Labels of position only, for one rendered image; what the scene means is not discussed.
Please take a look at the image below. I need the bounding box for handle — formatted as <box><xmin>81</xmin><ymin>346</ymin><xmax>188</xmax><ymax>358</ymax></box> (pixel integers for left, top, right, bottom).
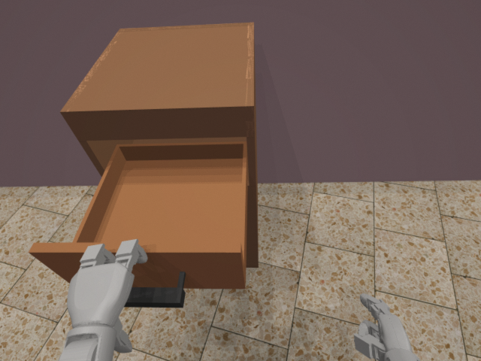
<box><xmin>124</xmin><ymin>272</ymin><xmax>186</xmax><ymax>308</ymax></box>

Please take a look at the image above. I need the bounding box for cabinet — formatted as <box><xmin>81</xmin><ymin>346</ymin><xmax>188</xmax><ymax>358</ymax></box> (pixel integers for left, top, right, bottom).
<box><xmin>60</xmin><ymin>23</ymin><xmax>259</xmax><ymax>268</ymax></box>

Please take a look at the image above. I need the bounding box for robot left forearm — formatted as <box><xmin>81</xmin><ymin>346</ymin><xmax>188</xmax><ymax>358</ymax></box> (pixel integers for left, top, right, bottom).
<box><xmin>59</xmin><ymin>324</ymin><xmax>116</xmax><ymax>361</ymax></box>

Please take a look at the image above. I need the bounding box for right robot hand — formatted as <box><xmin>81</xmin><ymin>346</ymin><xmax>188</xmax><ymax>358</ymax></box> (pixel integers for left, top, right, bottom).
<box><xmin>354</xmin><ymin>293</ymin><xmax>413</xmax><ymax>361</ymax></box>

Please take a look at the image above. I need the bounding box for drawer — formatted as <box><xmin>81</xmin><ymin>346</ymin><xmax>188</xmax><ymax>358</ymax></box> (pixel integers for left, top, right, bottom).
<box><xmin>29</xmin><ymin>141</ymin><xmax>248</xmax><ymax>289</ymax></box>

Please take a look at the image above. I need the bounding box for left robot hand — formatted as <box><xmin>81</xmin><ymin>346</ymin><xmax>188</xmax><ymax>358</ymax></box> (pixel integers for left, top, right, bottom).
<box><xmin>67</xmin><ymin>239</ymin><xmax>148</xmax><ymax>353</ymax></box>

